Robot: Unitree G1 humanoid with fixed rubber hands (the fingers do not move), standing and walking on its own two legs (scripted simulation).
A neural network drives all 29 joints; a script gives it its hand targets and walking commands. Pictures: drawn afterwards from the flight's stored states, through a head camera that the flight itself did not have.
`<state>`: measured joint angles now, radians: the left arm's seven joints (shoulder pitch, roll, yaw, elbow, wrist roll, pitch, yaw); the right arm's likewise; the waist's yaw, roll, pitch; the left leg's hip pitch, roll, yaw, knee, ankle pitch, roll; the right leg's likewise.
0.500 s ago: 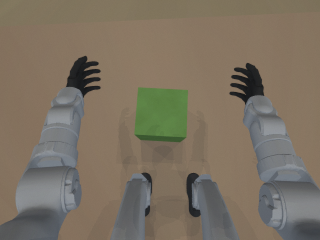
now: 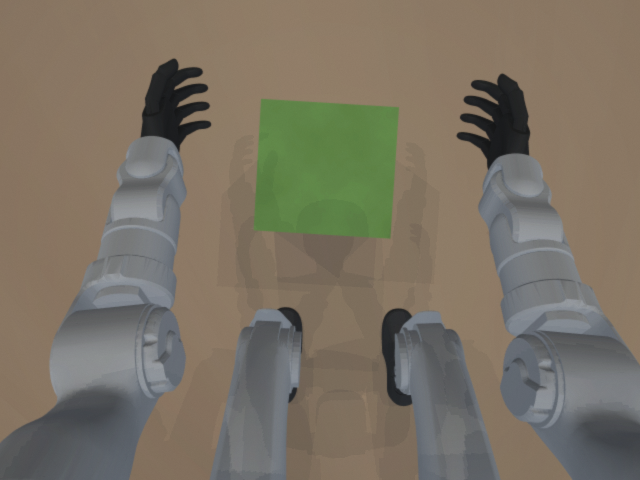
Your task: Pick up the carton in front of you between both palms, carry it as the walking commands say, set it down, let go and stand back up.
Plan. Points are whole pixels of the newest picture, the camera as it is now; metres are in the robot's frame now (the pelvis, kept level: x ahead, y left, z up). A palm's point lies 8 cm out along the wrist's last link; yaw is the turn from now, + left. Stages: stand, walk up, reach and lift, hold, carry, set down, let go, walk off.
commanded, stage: reach and lift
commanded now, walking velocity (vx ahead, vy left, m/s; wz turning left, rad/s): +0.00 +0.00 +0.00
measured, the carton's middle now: (325, 180) +0.48 +0.04 -0.43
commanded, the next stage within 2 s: none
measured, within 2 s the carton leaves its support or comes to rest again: leaves its support in 1.36 s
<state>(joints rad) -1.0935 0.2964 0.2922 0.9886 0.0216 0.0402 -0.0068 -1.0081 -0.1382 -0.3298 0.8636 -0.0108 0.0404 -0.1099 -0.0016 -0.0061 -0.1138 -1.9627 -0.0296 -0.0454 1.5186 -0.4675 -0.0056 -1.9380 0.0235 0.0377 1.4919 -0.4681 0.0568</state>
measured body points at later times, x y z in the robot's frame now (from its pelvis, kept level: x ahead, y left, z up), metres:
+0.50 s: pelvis -0.05 -0.01 -0.16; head +0.32 +0.02 +0.08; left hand +0.49 +0.22 -0.35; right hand +0.49 -0.16 -0.35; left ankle +0.07 +0.12 -0.52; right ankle +0.07 -0.14 -0.52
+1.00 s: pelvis -0.04 -0.01 -0.18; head +0.32 +0.02 +0.07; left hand +0.49 +0.20 -0.37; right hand +0.50 -0.14 -0.36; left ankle +0.07 +0.11 -0.52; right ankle +0.07 -0.14 -0.52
